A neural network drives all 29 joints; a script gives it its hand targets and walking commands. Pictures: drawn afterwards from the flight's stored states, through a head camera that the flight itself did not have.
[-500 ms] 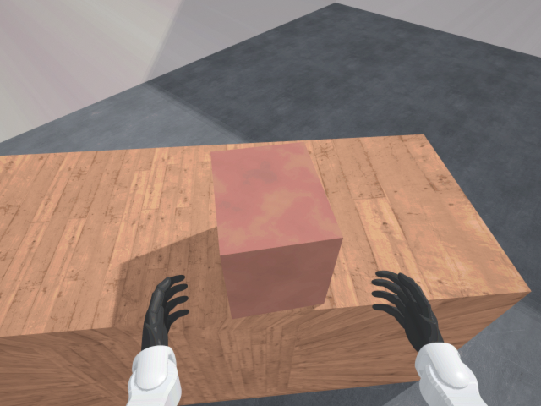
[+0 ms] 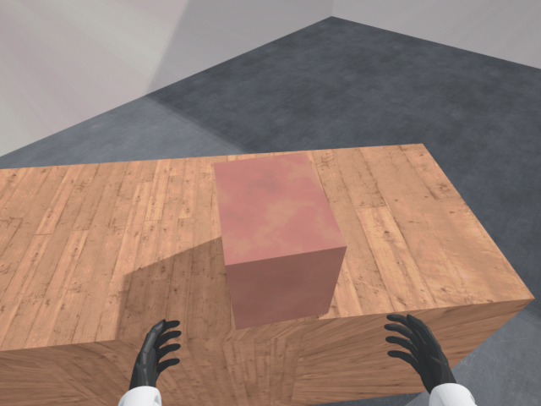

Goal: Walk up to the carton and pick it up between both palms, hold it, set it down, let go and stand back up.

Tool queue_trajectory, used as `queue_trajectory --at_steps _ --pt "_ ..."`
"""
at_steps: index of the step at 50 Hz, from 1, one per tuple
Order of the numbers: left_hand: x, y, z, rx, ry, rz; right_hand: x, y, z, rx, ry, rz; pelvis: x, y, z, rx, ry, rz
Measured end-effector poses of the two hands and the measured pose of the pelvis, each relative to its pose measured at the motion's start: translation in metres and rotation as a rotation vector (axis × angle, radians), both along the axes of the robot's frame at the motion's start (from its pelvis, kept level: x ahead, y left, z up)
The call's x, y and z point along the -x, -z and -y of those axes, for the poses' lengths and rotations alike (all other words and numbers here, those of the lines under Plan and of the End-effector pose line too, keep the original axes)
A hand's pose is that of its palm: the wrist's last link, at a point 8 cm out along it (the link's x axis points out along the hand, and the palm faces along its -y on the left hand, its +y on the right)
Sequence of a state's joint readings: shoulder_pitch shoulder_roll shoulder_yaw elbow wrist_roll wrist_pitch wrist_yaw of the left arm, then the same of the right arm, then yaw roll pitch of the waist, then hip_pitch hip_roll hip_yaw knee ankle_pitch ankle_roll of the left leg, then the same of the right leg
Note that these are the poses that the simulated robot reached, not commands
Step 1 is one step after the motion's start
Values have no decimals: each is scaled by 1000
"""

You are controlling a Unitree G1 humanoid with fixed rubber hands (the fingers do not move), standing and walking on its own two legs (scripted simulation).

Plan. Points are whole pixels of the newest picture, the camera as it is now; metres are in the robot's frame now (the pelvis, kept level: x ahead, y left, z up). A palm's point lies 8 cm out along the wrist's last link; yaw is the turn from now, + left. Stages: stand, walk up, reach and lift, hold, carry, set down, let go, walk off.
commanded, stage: set down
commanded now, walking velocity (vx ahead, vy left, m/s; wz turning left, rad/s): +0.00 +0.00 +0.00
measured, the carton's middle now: (271, 239) +0.42 +0.04 -0.02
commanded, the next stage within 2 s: let go in 1.08 s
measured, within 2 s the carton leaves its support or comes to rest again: neither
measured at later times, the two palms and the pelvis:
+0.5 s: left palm (134, 398) +0.16 +0.23 -0.07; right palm (435, 400) +0.17 -0.20 -0.06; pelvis +0.01 +0.01 +0.00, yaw +0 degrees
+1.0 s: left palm (131, 403) +0.16 +0.24 -0.09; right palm out of the picture +0.16 -0.21 -0.08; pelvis +0.01 +0.01 +0.00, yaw +0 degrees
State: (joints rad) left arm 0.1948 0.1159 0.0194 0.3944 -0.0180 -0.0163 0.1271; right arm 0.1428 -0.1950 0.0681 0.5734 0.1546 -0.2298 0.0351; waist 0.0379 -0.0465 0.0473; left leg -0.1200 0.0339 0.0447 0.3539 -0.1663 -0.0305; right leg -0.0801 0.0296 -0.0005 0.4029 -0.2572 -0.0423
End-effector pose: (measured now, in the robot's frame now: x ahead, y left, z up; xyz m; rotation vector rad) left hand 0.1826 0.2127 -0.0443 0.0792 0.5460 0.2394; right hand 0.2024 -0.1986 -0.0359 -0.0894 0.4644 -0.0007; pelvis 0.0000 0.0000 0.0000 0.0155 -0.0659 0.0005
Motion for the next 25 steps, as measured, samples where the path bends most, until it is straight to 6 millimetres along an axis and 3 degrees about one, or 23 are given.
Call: queue_trajectory --at_steps 25 --pt "18 24 -19 -10 71 -168 28 25 3 60 37 -133 -14 -1 -12 9 8 11"
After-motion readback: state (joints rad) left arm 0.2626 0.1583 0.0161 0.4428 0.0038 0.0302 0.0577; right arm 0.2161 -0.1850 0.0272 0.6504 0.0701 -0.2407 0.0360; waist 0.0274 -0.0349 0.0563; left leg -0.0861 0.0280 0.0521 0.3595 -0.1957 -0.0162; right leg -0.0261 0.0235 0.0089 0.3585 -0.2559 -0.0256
